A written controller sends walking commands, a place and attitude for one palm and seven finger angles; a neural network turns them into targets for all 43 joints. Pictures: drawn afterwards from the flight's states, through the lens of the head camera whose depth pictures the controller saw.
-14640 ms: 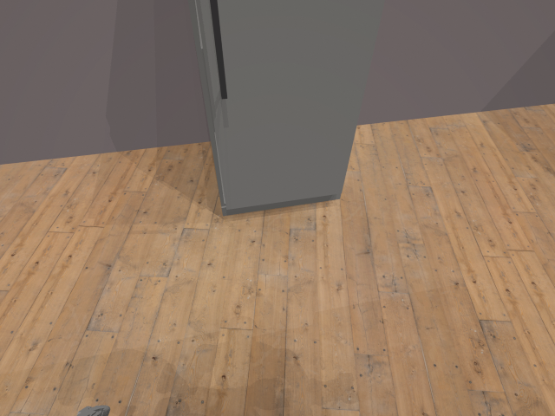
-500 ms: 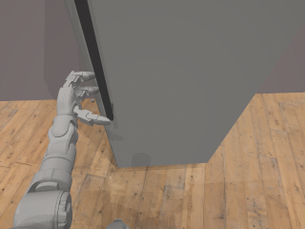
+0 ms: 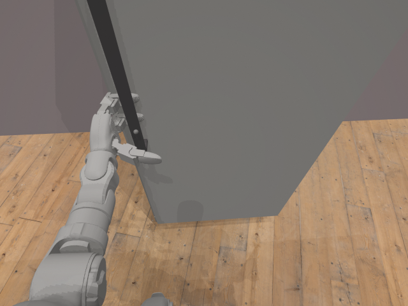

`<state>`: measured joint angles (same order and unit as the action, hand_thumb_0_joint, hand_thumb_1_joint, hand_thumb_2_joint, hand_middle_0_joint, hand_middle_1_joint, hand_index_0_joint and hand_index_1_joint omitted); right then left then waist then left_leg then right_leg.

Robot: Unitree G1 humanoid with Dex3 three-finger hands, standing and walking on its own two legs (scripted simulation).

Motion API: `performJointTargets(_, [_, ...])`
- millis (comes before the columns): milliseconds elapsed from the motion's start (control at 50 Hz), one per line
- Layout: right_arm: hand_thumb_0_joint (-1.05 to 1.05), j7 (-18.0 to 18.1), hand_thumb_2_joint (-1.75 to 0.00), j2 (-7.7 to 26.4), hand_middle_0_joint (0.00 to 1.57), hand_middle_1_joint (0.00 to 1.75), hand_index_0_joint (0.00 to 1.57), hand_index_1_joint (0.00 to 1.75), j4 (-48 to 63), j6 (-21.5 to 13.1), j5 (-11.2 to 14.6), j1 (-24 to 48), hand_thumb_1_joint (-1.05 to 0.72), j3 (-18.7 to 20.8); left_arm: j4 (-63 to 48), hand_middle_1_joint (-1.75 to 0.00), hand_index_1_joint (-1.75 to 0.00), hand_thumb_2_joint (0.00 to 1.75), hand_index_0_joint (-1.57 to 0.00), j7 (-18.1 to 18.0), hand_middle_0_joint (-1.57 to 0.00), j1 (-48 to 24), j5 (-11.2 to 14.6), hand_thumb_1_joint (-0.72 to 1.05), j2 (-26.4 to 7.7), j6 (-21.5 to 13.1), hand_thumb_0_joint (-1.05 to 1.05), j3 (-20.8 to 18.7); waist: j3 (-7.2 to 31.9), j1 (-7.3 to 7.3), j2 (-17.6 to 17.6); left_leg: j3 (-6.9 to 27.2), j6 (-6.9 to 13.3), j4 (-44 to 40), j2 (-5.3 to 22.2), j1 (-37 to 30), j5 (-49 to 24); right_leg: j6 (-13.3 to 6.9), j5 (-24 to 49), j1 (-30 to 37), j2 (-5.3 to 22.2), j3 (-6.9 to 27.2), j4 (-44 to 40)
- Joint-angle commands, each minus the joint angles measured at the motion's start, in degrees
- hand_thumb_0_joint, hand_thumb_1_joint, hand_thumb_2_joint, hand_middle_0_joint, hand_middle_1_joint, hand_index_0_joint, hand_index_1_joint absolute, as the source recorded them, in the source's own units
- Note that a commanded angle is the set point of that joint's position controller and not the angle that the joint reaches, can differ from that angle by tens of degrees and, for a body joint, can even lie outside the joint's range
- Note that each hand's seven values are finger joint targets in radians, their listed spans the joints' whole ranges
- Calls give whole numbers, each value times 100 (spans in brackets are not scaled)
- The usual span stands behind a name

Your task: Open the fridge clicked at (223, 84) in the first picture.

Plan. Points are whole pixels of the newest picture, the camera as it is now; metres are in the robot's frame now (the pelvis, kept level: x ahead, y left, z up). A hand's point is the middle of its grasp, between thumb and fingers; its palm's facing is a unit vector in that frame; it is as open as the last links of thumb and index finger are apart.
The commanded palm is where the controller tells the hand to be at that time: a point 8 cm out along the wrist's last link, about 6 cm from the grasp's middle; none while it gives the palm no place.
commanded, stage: slide the fingers in behind the handle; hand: left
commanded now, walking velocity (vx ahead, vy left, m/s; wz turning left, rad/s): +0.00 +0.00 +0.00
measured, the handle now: (121, 72) +0.48 +0.15 +0.20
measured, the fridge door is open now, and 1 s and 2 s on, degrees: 0 0 0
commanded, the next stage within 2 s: grip the handle and tug to test in 0.88 s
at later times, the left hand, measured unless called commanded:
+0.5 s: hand (145, 135) +0.42 +0.12 +0.09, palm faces +0.06 -1.00 -0.01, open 14.0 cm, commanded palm +0.40 +0.17 +0.09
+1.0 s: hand (141, 134) +0.43 +0.12 +0.09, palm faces +0.04 -1.00 +0.00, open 14.0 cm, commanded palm +0.40 +0.17 +0.09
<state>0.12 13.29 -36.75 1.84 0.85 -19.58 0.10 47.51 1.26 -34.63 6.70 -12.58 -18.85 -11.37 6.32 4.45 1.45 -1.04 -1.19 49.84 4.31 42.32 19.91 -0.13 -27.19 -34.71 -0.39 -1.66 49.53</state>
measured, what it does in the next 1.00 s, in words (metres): stands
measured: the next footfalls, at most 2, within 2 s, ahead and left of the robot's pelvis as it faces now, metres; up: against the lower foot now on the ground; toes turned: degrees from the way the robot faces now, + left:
none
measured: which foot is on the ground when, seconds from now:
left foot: down 0.00-1.00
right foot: down 0.00-1.00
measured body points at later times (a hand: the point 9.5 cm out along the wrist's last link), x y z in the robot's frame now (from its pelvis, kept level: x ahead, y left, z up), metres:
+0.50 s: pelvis +0.00 -0.01 +0.00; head +0.05 -0.01 +0.45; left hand +0.41 +0.17 +0.10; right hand +0.09 -0.26 -0.12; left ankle +0.04 +0.13 -0.69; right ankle -0.03 -0.12 -0.69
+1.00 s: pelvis +0.00 +0.00 +0.00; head +0.05 +0.00 +0.45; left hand +0.42 +0.18 +0.09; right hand +0.07 -0.26 -0.12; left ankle +0.04 +0.13 -0.69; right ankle -0.03 -0.12 -0.69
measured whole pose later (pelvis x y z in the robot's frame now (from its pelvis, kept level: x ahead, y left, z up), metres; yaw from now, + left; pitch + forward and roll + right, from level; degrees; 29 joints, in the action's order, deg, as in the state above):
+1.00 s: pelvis +0.00 +0.00 +0.00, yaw +0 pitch +12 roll -1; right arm -0.2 13.5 -37.2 2.2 0.8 -19.9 0.8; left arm 44.7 0.1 -31.8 6.9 -10.6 -19.0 -9.6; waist 6.5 4.2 1.5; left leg -1.1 -1.4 48.7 4.2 40.7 19.8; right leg -0.3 -27.0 -33.1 -0.4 -1.5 48.5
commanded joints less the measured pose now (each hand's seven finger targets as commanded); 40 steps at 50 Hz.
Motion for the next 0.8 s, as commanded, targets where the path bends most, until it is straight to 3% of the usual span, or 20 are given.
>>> performJointTargets(0, [0, 40, -90, 841, 20, 30, 20, 30, 568, -188, 4, -199, -90, 367, -1511, -120, -120, 30, -30, -3, -30, -2166, 78, -50, -714, -397, 0, -8, 2089, 9, 15, 98, 242, -330, -331, -2233, -1600, -48, 2503, 115, -238, -66, -704])
performJointTargets(40, [0, 48, -90, 865, 20, 30, 20, 30, 581, -184, -8, -219, -90, 370, -1589, -120, -120, 30, -30, -32, -30, -2041, 78, -50, -860, -378, 0, -126, 2071, -26, -151, 87, 262, -346, -348, -2118, -1620, -45, 2603, 283, -238, -55, -709])
performJointTargets(80, [0, 30, -90, 819, 20, 30, 20, 30, 598, -180, 6, -157, -90, 370, -1643, -120, -120, 30, -30, -49, -30, -1878, 46, -50, -654, -344, 0, 42, 1987, -27, -24, 53, 252, -368, -350, -2135, -1611, -34, 2648, 233, -222, -48, -720])
performJointTargets(100, [0, 19, -90, 806, 20, 30, 20, 30, 586, -187, 8, -150, -90, 362, -1741, -120, -120, 30, -30, -58, -30, -2043, 48, -50, -526, -342, 0, 172, 1913, 41, -29, 58, 261, -377, -349, -2162, -1580, -28, 2633, 179, -225, -59, -741])
performJointTargets(120, [0, 21, -90, 820, 20, 30, 20, 30, 578, -180, 5, -154, -90, 381, -1692, -120, -120, 30, -30, -88, -30, -1923, 30, -50, -623, -330, 0, 70, 1900, -19, -84, 72, 247, -389, -346, -2123, -1502, -37, 2537, 192, -226, -64, -740])
performJointTargets(200, [0, 19, -90, 795, 20, 30, 20, 30, 587, -202, -7, -115, -90, 366, -1803, -120, -120, 30, -30, -185, -30, -1943, 30, -50, -492, -349, 0, 158, 1872, 6, -180, 40, 272, -414, -378, -2105, -1452, -18, 2595, 279, -207, -30, -796])
performJointTargets(280, [0, 42, -90, 804, 20, 30, 20, 30, 562, -183, -15, -61, -90, 341, -1604, -120, -120, 30, -30, -234, -30, -1985, -23, -50, -745, -344, 0, -21, 1710, -6, -276, -3, 286, -433, -398, -1879, -1234, 1, 2528, 356, -169, 41, -852])
performJointTargets(300, [0, 41, -90, 789, 20, 30, 20, 30, 576, -175, -12, -46, -90, 333, -1606, -120, -120, 30, -30, -211, -30, -2080, -67, -50, -667, -367, 0, 109, 1657, 41, -226, 0, 289, -447, -401, -1871, -1197, -3, 2497, 321, -164, 48, -857])
performJointTargets(360, [0, 38, -90, 769, 20, 30, 20, 30, 591, -213, -2, -5, -90, 340, -1571, -120, -120, 30, -30, -169, -30, -2140, 2, -50, -467, -421, 0, 214, 1762, 42, -145, -14, 285, -420, -411, -1963, -1174, 2, 2476, 285, -160, 61, -876])
performJointTargets(420, [0, 48, -90, 790, 20, 30, 20, 30, 556, -215, -5, -12, -90, 337, -1469, -120, -120, 30, -30, -130, -30, -2242, 32, -50, -541, -439, 0, 174, 1749, 72, -298, 11, 285, -426, -398, -1912, -1112, 5, 2422, 295, -159, 56, -883])
performJointTargets(480, [0, 46, -90, 780, 20, 30, 20, 30, 542, -215, -9, -26, -90, 343, -1418, -120, -120, 30, -30, -134, -30, -2244, 3, -50, -538, -472, 0, 175, 1872, 34, -178, 21, 281, -394, -405, -1993, -1219, -5, 2500, 279, -156, 52, -830])
performJointTargets(500, [0, 44, -90, 782, 20, 30, 20, 30, 530, -216, -3, -19, -90, 340, -1367, -120, -120, 30, -30, -121, -30, -2332, 18, -50, -457, -453, 0, 254, 1801, 106, -223, 12, 289, -394, -406, -1955, -1146, 16, 2451, 226, -152, 59, -872])
performJointTargets(560, [0, 73, -90, 817, 20, 30, 20, 30, 487, -188, -9, -44, -90, 334, -1216, -120, -120, 30, -30, -125, -30, -2550, 17, -50, -796, -456, 0, -7, 1791, 82, -283, 24, 294, -401, -412, -1833, -1041, 21, 2347, 267, -138, 91, -883])
performJointTargets(680, [0, 63, -90, 802, 20, 30, 20, 30, 512, -186, -19, -87, -90, 344, -1177, -120, -120, 30, -30, -61, -30, -2439, 68, -50, -703, -523, 0, -6, 2043, 35, -167, 31, 280, -376, -397, -1984, -1258, -2, 2478, 294, -169, 54, -812])
performJointTargets(780, [0, 32, -90, 831, 20, 30, 20, 30, 523, -149, -14, -146, -90, 368, -1237, -120, -120, 30, -30, -39, -30, -2184, 52, -50, -809, -475, 0, -96, 1981, -6, -136, 12, 274, -388, -380, -1959, -1395, -11, 2602, 325, -185, 30, -785])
